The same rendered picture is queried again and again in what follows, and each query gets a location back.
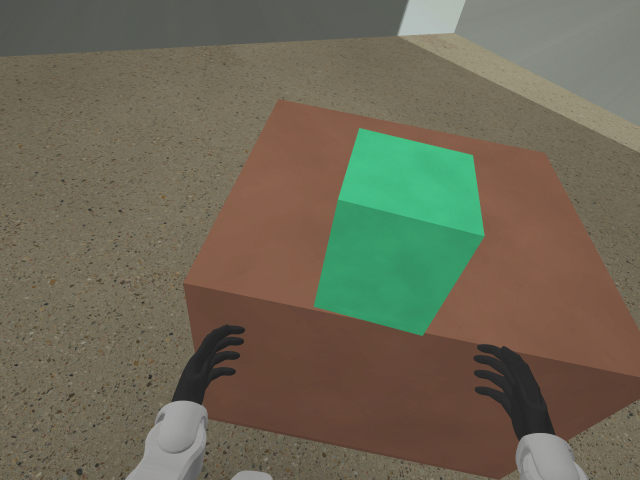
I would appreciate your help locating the carton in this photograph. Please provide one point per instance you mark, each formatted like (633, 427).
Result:
(407, 222)

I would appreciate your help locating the robot right forearm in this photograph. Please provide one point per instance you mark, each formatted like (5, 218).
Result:
(543, 456)

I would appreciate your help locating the robot right hand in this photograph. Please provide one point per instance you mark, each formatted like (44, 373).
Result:
(522, 399)

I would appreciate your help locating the robot left forearm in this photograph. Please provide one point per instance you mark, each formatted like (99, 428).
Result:
(175, 446)

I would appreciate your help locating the robot left hand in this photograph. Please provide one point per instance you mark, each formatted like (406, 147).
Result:
(198, 372)

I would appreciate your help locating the pedestal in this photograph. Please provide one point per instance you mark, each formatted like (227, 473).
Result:
(536, 285)

